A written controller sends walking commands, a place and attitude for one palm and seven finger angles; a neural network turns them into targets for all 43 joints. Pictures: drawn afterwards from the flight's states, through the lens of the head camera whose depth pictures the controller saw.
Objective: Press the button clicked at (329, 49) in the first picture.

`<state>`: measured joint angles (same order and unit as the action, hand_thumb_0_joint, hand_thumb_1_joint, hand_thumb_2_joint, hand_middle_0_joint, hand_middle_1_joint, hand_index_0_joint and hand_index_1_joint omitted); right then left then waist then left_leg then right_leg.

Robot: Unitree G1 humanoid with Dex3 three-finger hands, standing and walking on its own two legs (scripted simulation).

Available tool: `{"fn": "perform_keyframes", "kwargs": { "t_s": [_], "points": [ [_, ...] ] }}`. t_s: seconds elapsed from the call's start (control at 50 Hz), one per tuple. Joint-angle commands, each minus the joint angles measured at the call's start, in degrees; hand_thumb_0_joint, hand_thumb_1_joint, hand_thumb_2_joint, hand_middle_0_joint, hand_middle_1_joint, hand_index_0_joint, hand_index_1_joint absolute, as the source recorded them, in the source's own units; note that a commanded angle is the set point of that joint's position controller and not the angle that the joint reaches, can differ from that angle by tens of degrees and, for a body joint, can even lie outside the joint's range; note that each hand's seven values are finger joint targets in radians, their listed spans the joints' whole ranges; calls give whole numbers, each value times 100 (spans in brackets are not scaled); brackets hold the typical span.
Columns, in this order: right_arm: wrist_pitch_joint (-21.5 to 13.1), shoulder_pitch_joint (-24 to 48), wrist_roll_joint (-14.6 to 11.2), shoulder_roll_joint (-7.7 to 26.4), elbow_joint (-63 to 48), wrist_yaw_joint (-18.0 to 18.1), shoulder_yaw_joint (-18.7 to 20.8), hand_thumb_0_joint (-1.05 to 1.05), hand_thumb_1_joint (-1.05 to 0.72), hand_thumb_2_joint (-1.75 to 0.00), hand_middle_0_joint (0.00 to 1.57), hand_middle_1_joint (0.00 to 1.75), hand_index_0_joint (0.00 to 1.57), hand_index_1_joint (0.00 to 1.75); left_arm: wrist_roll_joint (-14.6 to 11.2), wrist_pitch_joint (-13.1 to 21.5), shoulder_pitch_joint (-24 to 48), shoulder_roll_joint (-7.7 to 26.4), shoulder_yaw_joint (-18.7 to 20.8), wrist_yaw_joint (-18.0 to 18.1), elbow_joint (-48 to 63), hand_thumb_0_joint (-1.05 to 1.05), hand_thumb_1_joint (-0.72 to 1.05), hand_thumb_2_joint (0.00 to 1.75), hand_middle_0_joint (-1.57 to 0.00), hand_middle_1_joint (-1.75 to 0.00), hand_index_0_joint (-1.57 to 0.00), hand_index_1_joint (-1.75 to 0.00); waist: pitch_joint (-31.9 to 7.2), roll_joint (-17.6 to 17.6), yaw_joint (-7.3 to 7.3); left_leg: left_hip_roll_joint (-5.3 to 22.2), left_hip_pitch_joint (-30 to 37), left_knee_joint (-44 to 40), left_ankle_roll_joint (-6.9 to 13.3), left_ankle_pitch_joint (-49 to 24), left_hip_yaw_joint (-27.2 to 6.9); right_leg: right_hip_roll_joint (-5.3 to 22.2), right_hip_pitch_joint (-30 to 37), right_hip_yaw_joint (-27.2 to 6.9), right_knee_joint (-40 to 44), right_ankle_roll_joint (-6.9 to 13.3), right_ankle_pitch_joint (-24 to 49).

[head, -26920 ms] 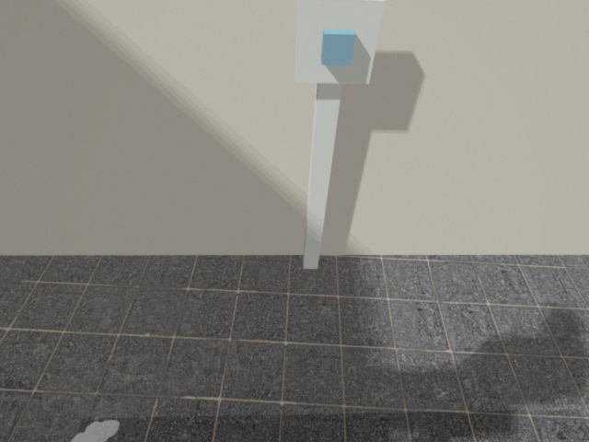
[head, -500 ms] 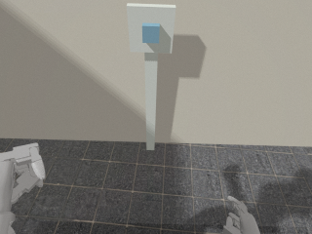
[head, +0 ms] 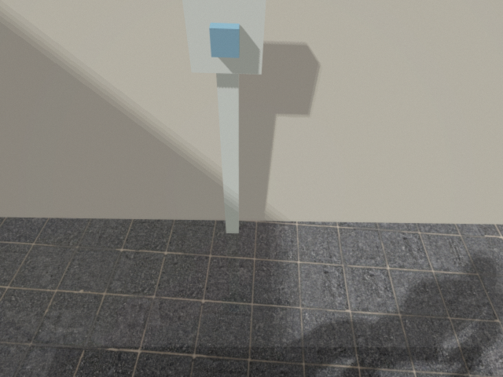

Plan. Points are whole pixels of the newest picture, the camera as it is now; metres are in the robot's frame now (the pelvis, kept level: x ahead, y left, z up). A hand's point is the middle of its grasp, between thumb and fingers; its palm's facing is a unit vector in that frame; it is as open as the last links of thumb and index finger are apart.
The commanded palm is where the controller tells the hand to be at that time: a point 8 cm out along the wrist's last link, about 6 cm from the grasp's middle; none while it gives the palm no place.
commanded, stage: let the arm hang, fingers relaxed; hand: left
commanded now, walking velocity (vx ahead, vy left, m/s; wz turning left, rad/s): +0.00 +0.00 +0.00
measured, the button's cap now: (225, 40) +0.78 +0.11 +0.15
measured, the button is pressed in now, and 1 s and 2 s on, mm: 0 0 0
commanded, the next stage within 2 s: stand and wait in 0.58 s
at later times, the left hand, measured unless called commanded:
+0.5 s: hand out of the picture +0.11 +0.20 -0.16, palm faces -0.04 -0.96 -0.27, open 7.4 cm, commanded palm none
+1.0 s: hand out of the picture +0.10 +0.23 -0.15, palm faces -0.05 -0.94 -0.33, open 7.4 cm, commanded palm none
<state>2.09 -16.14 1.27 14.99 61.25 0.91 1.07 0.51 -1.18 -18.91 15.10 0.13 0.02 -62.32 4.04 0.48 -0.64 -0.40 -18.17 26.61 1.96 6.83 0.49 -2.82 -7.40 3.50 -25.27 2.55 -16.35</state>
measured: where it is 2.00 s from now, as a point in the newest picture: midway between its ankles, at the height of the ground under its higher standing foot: outside the picture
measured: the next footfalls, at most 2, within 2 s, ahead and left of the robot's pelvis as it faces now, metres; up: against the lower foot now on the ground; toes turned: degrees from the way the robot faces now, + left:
none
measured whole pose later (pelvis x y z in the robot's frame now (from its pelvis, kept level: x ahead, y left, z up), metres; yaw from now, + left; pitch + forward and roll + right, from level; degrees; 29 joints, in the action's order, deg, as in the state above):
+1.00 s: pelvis +0.04 -0.01 +0.01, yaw -2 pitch -2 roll +0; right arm 0.6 -6.6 0.9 17.6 65.4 1.2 0.6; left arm 0.1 0.7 -8.4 17.5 0.6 0.4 -65.9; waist 3.9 0.8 -0.7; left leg -0.4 -10.7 19.2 1.1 6.8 2.6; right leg -2.7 -0.1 0.9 -16.6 2.8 -14.7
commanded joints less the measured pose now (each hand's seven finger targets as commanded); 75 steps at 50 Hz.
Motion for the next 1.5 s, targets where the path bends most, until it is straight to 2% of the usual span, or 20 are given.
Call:
{"fn": "perform_keyframes", "kwargs": {
  "t_s": [0.0, 0.06, 0.22, 0.3, 0.36, 0.44, 0.5, 0.66, 0.72, 0.76, 0.84, 0.96, 0.98, 1.04, 1.16, 1.2, 1.28, 1.34, 1.36, 1.48],
  "points": [
    [-209, 178, -37, 914, -203, 60, 173, 0, -90, -90, 20, 30, 20, 30, -1, 250, 351, 893, 186, 90, 132, 0, 90, 90, -31, -42, -31, -42, 20, -9, -46, 630, 728, -570, 56, 496, -801, 917, -806, -963, 1051, 282, -510],
    [-204, 215, -37, 940, -86, 65, 168, 0, -90, -90, 20, 30, 20, 30, -1, 252, 382, 888, 177, 105, 9, 0, 90, 90, -20, -30, -20, -30, 68, -80, -40, 643, 828, -577, 50, 367, -730, 923, -822, -960, 1102, 258, -472],
    [-268, 469, -33, 902, 64, 69, 127, 0, -90, -90, 20, 30, 20, 30, -11, 296, 612, 892, 179, 146, -81, 0, 90, 90, -20, -30, -20, -30, -210, -207, 0, 725, 984, -688, 64, -459, -690, 950, -291, -855, 929, 136, 793],
    [-291, 614, -29, 893, 93, 68, 117, 0, -90, -90, 20, 30, 20, 30, -5, 307, 735, 927, 208, 154, -57, 0, 90, 90, -20, -30, -20, -30, -279, -131, 16, 728, 1039, -716, 45, -734, -637, 974, -130, -838, 909, 89, 1184],
    [-286, 700, -35, 930, 83, 67, 121, 0, -90, -90, 20, 30, 20, 30, 3, 314, 822, 962, 222, 160, -22, 0, 90, 90, -20, -30, -20, -30, -279, -154, 12, 718, 1060, -724, 28, -742, -625, 962, -96, -869, 963, 63, 1233],
    [-308, 836, -25, 991, 98, 68, 122, 0, -90, -90, 20, 30, 20, 30, -2, 316, 958, 1014, 246, 143, 15, 0, 90, 90, -20, -30, -20, -30, -274, 71, 11, 732, 1110, -791, 7, -778, -632, 985, -45, -873, 999, 72, 1236],
    [-311, 901, -25, 1044, 82, 72, 130, 0, -90, -90, 20, 30, 20, 30, 0, 320, 1012, 1040, 260, 138, 27, 0, 90, 90, -20, -30, -20, -30, -346, 91, 7, 737, 1181, -789, 1, -812, -628, 993, 3, -882, 1038, 68, 1279],
    [-314, 993, -55, 1190, 63, 88, 132, 0, -90, -90, 20, 30, 20, 30, -9, 337, 1083, 1156, 286, 131, 24, 0, 90, 90, -20, -30, -20, -30, -523, -46, -2, 767, 1375, -772, -1, -942, -584, 990, 113, -902, 1125, 33, 1500],
    [-308, 1017, -44, 1220, 87, 90, 140, 0, -90, -90, 20, 30, 20, 30, -15, 332, 1109, 1182, 276, 134, -5, 0, 90, 90, -20, -30, -20, -30, -485, 26, -13, 768, 1394, -780, -12, -968, -576, 1017, 126, -912, 1129, 34, 1611],
    [-302, 1026, -64, 1257, 68, 91, 141, 0, -90, -90, 20, 30, 20, 30, -16, 335, 1095, 1219, 285, 131, -8, 0, 90, 90, -20, -30, -20, -30, -483, -79, -4, 773, 1416, -782, -12, -936, -557, 998, 113, -899, 1171, 9, 1574],
    [-295, 1041, -53, 1308, 90, 85, 142, 0, -90, -90, 20, 30, 20, 30, -23, 326, 1129, 1260, 257, 131, -45, 0, 90, 90, -20, -30, -20, -30, -501, 3, -17, 789, 1457, -807, -8, -943, -579, 1018, 142, -919, 1175, 29, 1549],
    [-291, 1092, -70, 1364, 88, 81, 144, 0, -90, -90, 20, 30, 20, 30, -18, 329, 1128, 1315, 259, 130, -51, 0, 90, 90, -20, -30, -20, -30, -476, -101, -3, 804, 1534, -832, -1, -962, -577, 997, 85, -918, 1214, 12, 1504],
    [-292, 1089, -60, 1364, 102, 80, 141, 0, -90, -90, 20, 30, 20, 30, -18, 325, 1151, 1319, 250, 132, -62, 0, 90, 90, -20, -30, -20, -30, -444, -16, -20, 809, 1510, -836, -6, -961, -573, 1029, 98, -915, 1215, 17, 1517],
    [-293, 1103, -58, 1385, 104, 77, 142, 0, -90, -90, 20, 30, 20, 30, -20, 328, 1181, 1336, 240, 130, -62, 0, 90, 90, -20, -30, -20, -30, -406, -111, -23, 813, 1507, -875, -10, -943, -585, 1016, 91, -923, 1229, 18, 1502],
    [-303, 1164, -68, 1402, 102, 71, 133, 0, -90, -90, 20, 30, 20, 30, -13, 337, 1163, 1349, 250, 123, -48, 0, 90, 90, -20, -30, -20, -30, -484, -115, -5, 823, 1589, -912, -3, -911, -570, 1002, 84, -947, 1266, 9, 1404],
    [-308, 1161, -55, 1406, 103, 70, 135, 0, -90, -90, 20, 30, 20, 30, -17, 331, 1219, 1367, 240, 123, -52, 0, 90, 90, -20, -30, -20, -30, -477, 13, -20, 826, 1575, -919, -11, -964, -580, 1025, 118, -955, 1241, 22, 1452],
    [-316, 1182, -59, 1425, 96, 69, 140, 0, -90, -90, 20, 30, 20, 30, -14, 335, 1238, 1377, 240, 123, -49, 0, 90, 90, -20, -30, -20, -30, -452, -49, -20, 827, 1589, -934, -12, -972, -576, 1026, 97, -943, 1263, 13, 1437],
    [-327, 1163, -61, 1421, 108, 75, 130, 0, -90, -90, 20, 30, 20, 30, -16, 340, 1242, 1386, 249, 129, -37, 0, 90, 90, -20, -30, -20, -30, -552, 14, -13, 829, 1620, -905, -10, -1168, -571, 1034, 216, -942, 1220, 16, 1663],
    [-328, 1174, -78, 1427, 103, 78, 121, 0, -90, -90, 20, 30, 20, 30, -13, 345, 1201, 1388, 262, 127, -20, 0, 90, 90, -20, -30, -20, -30, -551, -116, 0, 832, 1635, -902, -4, -1141, -556, 1013, 186, -923, 1245, 0, 1650],
    [-323, 1157, -67, 1436, 105, 82, 133, 0, -90, -90, 20, 30, 20, 30, -17, 337, 1256, 1409, 255, 134, -29, 0, 90, 90, -20, -30, -20, -30, -504, 17, -25, 836, 1649, -895, -19, -1195, -544, 1042, 196, -941, 1239, 11, 1734]
  ]
}}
